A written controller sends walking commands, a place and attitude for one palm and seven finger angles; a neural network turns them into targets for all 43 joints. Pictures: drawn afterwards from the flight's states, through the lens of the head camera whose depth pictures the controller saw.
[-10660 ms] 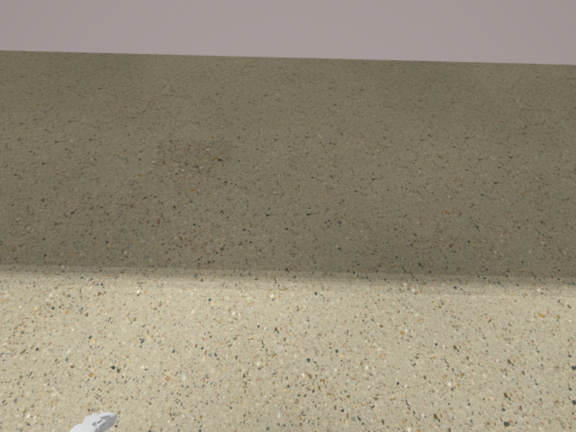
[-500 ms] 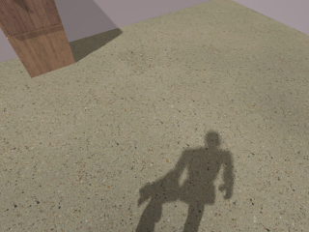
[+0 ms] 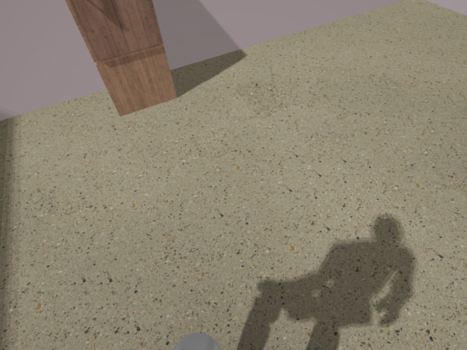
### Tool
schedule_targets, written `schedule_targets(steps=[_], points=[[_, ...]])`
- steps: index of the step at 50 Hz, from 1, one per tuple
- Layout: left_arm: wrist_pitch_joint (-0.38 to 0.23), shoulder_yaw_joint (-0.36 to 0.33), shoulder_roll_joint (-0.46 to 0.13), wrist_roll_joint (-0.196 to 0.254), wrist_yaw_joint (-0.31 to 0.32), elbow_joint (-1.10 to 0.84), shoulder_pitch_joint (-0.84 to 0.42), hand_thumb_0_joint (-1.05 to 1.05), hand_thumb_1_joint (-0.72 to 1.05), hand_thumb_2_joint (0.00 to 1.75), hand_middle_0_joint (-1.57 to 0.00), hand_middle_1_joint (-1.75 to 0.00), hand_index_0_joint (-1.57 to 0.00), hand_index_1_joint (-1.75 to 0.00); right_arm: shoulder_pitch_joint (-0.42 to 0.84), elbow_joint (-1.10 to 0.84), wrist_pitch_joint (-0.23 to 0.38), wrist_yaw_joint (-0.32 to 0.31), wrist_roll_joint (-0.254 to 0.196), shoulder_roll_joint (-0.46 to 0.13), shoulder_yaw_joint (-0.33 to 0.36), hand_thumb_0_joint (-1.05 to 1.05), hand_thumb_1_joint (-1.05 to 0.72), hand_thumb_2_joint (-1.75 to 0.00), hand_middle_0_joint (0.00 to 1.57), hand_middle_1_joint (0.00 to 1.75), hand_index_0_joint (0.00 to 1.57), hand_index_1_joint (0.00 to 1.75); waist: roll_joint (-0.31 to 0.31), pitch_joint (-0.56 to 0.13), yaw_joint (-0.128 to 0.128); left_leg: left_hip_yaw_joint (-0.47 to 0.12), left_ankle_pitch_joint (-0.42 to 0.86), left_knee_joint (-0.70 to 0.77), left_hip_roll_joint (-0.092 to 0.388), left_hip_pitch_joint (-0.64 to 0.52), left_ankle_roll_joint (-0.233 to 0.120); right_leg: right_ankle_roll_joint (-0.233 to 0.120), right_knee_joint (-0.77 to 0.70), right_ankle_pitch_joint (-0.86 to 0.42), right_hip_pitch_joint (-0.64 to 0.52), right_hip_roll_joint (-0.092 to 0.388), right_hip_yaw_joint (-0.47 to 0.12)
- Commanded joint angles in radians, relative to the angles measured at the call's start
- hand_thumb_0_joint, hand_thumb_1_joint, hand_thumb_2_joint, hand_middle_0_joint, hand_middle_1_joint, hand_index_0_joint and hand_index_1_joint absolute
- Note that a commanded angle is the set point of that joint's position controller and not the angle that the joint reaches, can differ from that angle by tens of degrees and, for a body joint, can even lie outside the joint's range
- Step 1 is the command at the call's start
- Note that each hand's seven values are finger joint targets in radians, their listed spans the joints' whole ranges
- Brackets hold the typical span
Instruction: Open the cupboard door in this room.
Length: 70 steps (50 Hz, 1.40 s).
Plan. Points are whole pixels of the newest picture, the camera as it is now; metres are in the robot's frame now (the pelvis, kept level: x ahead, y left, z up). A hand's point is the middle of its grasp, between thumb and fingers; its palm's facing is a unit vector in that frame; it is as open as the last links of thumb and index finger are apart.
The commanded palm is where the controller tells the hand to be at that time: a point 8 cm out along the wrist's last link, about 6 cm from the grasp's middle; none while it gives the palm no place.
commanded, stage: turn or walk to find it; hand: left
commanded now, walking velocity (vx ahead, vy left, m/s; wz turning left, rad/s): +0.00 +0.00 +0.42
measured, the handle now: out of the picture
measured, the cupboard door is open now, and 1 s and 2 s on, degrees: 0 0 0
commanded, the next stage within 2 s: stand and wait in 0.46 s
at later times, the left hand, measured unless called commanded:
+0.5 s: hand out of the picture +0.01 +0.27 -0.16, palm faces +0.23 -0.94 -0.25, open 7.3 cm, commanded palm none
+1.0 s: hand out of the picture -0.07 +0.18 -0.17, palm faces +0.30 -0.93 -0.22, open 7.3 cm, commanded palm none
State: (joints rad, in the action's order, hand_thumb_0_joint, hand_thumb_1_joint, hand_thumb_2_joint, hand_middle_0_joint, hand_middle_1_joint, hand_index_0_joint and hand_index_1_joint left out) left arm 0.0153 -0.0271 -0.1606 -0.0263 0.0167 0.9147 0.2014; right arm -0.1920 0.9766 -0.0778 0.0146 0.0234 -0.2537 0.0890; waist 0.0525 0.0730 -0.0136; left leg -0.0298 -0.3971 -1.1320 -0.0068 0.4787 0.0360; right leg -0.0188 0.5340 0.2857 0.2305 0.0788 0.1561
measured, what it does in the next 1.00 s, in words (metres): steps on the spot, turning left: left foot, then right foot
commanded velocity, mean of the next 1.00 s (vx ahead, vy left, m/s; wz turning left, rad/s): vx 0.00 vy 0.00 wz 0.21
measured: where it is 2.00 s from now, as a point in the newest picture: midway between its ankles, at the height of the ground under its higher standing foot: outside the picture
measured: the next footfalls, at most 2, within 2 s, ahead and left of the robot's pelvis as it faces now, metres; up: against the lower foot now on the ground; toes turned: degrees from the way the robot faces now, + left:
left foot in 0.24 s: +0.01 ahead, +0.15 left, +0.00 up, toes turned +11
right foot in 0.66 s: +0.05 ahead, -0.08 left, +0.00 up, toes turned +9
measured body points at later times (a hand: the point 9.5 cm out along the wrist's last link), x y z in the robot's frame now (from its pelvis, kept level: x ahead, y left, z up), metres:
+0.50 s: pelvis -0.02 +0.04 +0.00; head +0.01 +0.06 +0.45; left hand +0.00 +0.32 -0.14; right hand +0.10 -0.18 -0.14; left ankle -0.03 +0.14 -0.74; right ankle -0.01 -0.11 -0.68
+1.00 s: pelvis -0.04 +0.00 +0.00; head -0.02 -0.01 +0.45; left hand -0.08 +0.23 -0.15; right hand +0.04 -0.23 -0.16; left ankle -0.10 +0.13 -0.73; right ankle +0.01 -0.09 -0.74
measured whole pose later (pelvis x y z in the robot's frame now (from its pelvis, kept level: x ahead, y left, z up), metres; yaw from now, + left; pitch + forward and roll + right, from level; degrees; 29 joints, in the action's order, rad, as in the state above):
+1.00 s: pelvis -0.04 +0.00 +0.00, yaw +15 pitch -1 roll +0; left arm 0.01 -0.02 -0.16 -0.02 0.02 1.06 0.25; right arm -0.24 1.10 -0.03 -0.02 0.01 -0.20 0.04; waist 0.03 0.05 0.02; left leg 0.01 -0.32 -0.52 0.05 0.18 0.02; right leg -0.04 0.49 0.23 0.25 0.02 0.12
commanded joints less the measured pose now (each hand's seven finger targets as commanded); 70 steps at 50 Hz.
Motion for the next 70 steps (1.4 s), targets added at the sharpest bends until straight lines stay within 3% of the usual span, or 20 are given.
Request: schedule_targets(steps=[1, 6, 10, 11, 12, 15, 17, 22, 30, 32, 33, 35, 40, 45, 48, 54, 60, 65, 68, 70], points=[[-0.028, -0.054, -0.215, -0.001, 0.019, -0.044, 0.040, 0.00, 0.90, 0.90, -0.20, -0.30, -0.20, -0.30, 0.034, -0.074, 0.025, 0.004, -0.005, -0.048, -0.001, 0.00, -0.90, -0.90, 0.20, 0.30, 0.20, 0.30, -0.225, -0.068, 0.036, 0.025, -0.032, 0.084, 0.037, 0.038, 0.028, -0.108, -0.202, -0.333, -0.115, 0.257, -0.158], [-0.019, -0.070, -0.264, -0.006, 0.015, -0.008, 0.091, 0.00, 0.90, 0.90, -0.20, -0.30, -0.20, -0.30, 0.075, -0.081, 0.038, 0.000, -0.015, -0.027, -0.018, 0.00, -0.90, -0.90, 0.20, 0.30, 0.20, 0.30, -0.250, -0.097, 0.068, 0.095, -0.074, 0.335, 0.031, -0.066, 0.018, -0.124, -0.130, -0.491, -0.156, 0.287, -0.121], [-0.003, -0.070, -0.245, 0.011, 0.010, -0.008, 0.054, 0.00, 0.90, 0.90, -0.20, -0.30, -0.20, -0.30, -0.044, -0.053, 0.062, -0.002, -0.011, -0.072, -0.013, 0.00, -0.90, -0.90, 0.20, 0.30, 0.20, 0.30, -0.136, -0.148, -0.005, 0.091, 0.227, 0.727, 0.057, -0.346, -0.012, -0.008, 0.074, -0.338, -0.020, 0.234, -0.017], [0.004, -0.063, -0.189, 0.019, 0.004, -0.031, 0.068, 0.00, 0.90, 0.90, -0.20, -0.30, -0.20, -0.30, -0.072, -0.057, 0.072, -0.005, -0.003, -0.165, 0.007, 0.00, -0.90, -0.90, 0.20, 0.30, 0.20, 0.30, 0.123, -0.168, -0.017, -0.188, 0.457, 0.785, 0.256, -0.474, -0.098, 0.068, 0.260, -0.034, 0.190, 0.114, 0.037], [0.010, -0.039, -0.150, 0.013, 0.001, -0.066, 0.009, 0.00, 0.90, 0.90, -0.20, -0.30, -0.20, -0.30, -0.110, -0.053, 0.064, -0.008, -0.006, -0.230, 0.020, 0.00, -0.90, -0.90, 0.20, 0.30, 0.20, 0.30, 0.239, -0.133, -0.040, -0.308, 0.649, 0.814, 0.403, -0.449, -0.194, 0.094, 0.418, 0.347, 0.298, 0.048, -0.005], [0.025, -0.050, -0.165, 0.014, 0.000, -0.041, -0.063, 0.00, 0.90, 0.90, -0.20, -0.30, -0.20, -0.30, -0.028, -0.054, 0.064, -0.032, 0.000, -0.166, 0.005, 0.00, -0.90, -0.90, 0.20, 0.30, 0.20, 0.30, 0.173, -0.052, -0.024, -0.247, 0.466, 0.831, 0.313, -0.305, -0.210, 0.085, 0.578, 0.220, 0.321, 0.052, -0.134], [0.018, -0.050, -0.159, 0.012, -0.008, -0.010, -0.013, 0.00, 0.90, 0.90, -0.20, -0.30, -0.20, -0.30, 0.016, -0.067, 0.073, -0.032, -0.002, -0.143, -0.006, 0.00, -0.90, -0.90, 0.20, 0.30, 0.20, 0.30, 0.108, -0.071, 0.009, -0.172, 0.526, 0.811, 0.259, -0.322, -0.186, 0.092, 0.570, 0.146, 0.292, 0.041, -0.123], [0.013, -0.040, -0.149, 0.016, -0.003, -0.026, -0.052, 0.00, 0.90, 0.90, -0.20, -0.30, -0.20, -0.30, -0.051, -0.052, 0.073, -0.032, -0.004, -0.142, 0.004, 0.00, -0.90, -0.90, 0.20, 0.30, 0.20, 0.30, 0.074, -0.117, -0.022, -0.193, 0.680, 0.776, 0.251, -0.426, -0.206, 0.104, 0.450, 0.159, 0.284, 0.009, -0.127], [-0.003, -0.022, -0.122, 0.019, 0.007, 0.019, 0.052, 0.00, 0.90, 0.90, -0.20, -0.30, -0.20, -0.30, 0.000, -0.044, 0.066, -0.029, -0.002, -0.115, -0.002, 0.00, -0.90, -0.90, 0.20, 0.30, 0.20, 0.30, 0.090, -0.127, 0.030, -0.196, 0.534, 0.735, 0.209, -0.289, -0.171, 0.079, 0.027, 0.020, -0.004, -0.037, -0.092], [-0.023, -0.026, -0.175, 0.009, 0.015, 0.045, 0.098, 0.00, 0.90, 0.90, -0.20, -0.30, -0.20, -0.30, -0.020, -0.031, 0.070, -0.023, -0.017, -0.054, -0.013, 0.00, -0.90, -0.90, 0.20, 0.30, 0.20, 0.30, -0.060, -0.132, 0.043, -0.119, 0.299, 0.613, 0.111, -0.143, -0.079, 0.051, -0.192, -0.134, -0.195, 0.063, -0.193], [-0.032, -0.032, -0.237, 0.003, 0.019, 0.044, 0.084, 0.00, 0.90, 0.90, -0.20, -0.30, -0.20, -0.30, -0.024, -0.043, 0.069, -0.020, -0.022, 0.005, -0.029, 0.00, -0.90, -0.90, 0.20, 0.30, 0.20, 0.30, -0.263, -0.091, 0.029, -0.016, 0.046, 0.529, 0.007, -0.047, -0.023, -0.027, -0.244, -0.171, -0.182, 0.246, -0.389], [-0.029, -0.041, -0.248, 0.007, 0.015, 0.020, 0.036, 0.00, 0.90, 0.90, -0.20, -0.30, -0.20, -0.30, 0.011, -0.040, 0.036, -0.024, -0.007, -0.048, -0.015, 0.00, -0.90, -0.90, 0.20, 0.30, 0.20, 0.30, -0.311, 0.003, 0.045, -0.058, -0.129, 0.303, 0.016, -0.089, -0.026, -0.148, -0.353, 0.046, 0.077, 0.315, -0.479], [-0.030, -0.027, -0.176, 0.007, 0.013, 0.038, 0.001, 0.00, 0.90, 0.90, -0.20, -0.30, -0.20, -0.30, -0.068, 0.035, 0.042, -0.022, -0.010, -0.006, -0.023, 0.00, -0.90, -0.90, 0.20, 0.30, 0.20, 0.30, -0.195, -0.023, 0.010, 0.014, -0.023, 0.245, 0.032, -0.126, -0.014, -0.121, -0.270, -0.181, 0.015, 0.185, -0.260], [-0.028, -0.031, -0.175, 0.004, 0.013, 0.097, 0.080, 0.00, 0.90, 0.90, -0.20, -0.30, -0.20, -0.30, -0.043, 0.051, 0.054, -0.031, -0.012, 0.016, -0.038, 0.00, -0.90, -0.90, 0.20, 0.30, 0.20, 0.30, -0.197, -0.048, 0.047, 0.051, -0.030, 0.461, 0.043, -0.178, -0.011, -0.136, -0.248, -0.232, -0.048, 0.183, -0.290], [-0.026, -0.026, -0.164, 0.015, 0.015, 0.121, 0.060, 0.00, 0.90, 0.90, -0.20, -0.30, -0.20, -0.30, -0.117, 0.100, 0.069, -0.039, -0.013, 0.025, -0.049, 0.00, -0.90, -0.90, 0.20, 0.30, 0.20, 0.30, -0.189, -0.091, 0.012, 0.055, 0.135, 0.703, 0.046, -0.327, -0.015, -0.082, -0.200, -0.203, -0.026, 0.147, -0.255], [-0.005, -0.016, -0.119, 0.020, 0.009, 0.141, 0.059, 0.00, 0.90, 0.90, -0.20, -0.30, -0.20, -0.30, -0.031, 0.094, 0.078, -0.043, -0.012, -0.043, -0.047, 0.00, -0.90, -0.90, 0.20, 0.30, 0.20, 0.30, 0.098, -0.026, 0.046, -0.120, 0.239, 0.839, 0.186, -0.181, -0.082, 0.043, -0.063, -0.092, -0.063, 0.022, -0.078], [-0.005, -0.029, -0.140, 0.012, 0.009, 0.138, 0.092, 0.00, 0.90, 0.90, -0.20, -0.30, -0.20, -0.30, -0.034, 0.053, 0.062, -0.036, -0.008, -0.040, -0.034, 0.00, -0.90, -0.90, 0.20, 0.30, 0.20, 0.30, 0.009, -0.002, 0.042, -0.102, 0.113, 0.768, 0.123, -0.100, -0.073, 0.032, -0.107, 0.017, -0.038, 0.065, -0.114], [-0.006, -0.058, -0.202, 0.003, 0.013, 0.088, 0.074, 0.00, 0.90, 0.90, -0.20, -0.30, -0.20, -0.30, -0.082, 0.019, 0.046, -0.027, -0.004, -0.016, -0.021, 0.00, -0.90, -0.90, 0.20, 0.30, 0.20, 0.30, -0.236, -0.057, 0.027, 0.035, 0.013, 0.440, 0.027, -0.121, -0.037, -0.084, -0.285, 0.179, 0.027, 0.277, -0.272], [-0.005, -0.066, -0.208, -0.005, 0.017, 0.058, 0.025, 0.00, 0.90, 0.90, -0.20, -0.30, -0.20, -0.30, -0.075, -0.002, 0.046, -0.018, -0.009, -0.004, -0.020, 0.00, -0.90, -0.90, 0.20, 0.30, 0.20, 0.30, -0.195, -0.050, 0.011, 0.056, -0.043, 0.413, 0.066, -0.146, -0.029, -0.105, -0.225, 0.029, 0.069, 0.305, -0.200], [0.001, -0.062, -0.200, 0.004, 0.013, 0.047, 0.016, 0.00, 0.90, 0.90, -0.20, -0.30, -0.20, -0.30, -0.114, 0.000, 0.056, -0.015, -0.008, -0.010, -0.021, 0.00, -0.90, -0.90, 0.20, 0.30, 0.20, 0.30, -0.113, -0.078, -0.012, 0.030, 0.103, 0.624, 0.071, -0.263, -0.037, -0.037, -0.064, -0.003, 0.123, 0.238, -0.083]])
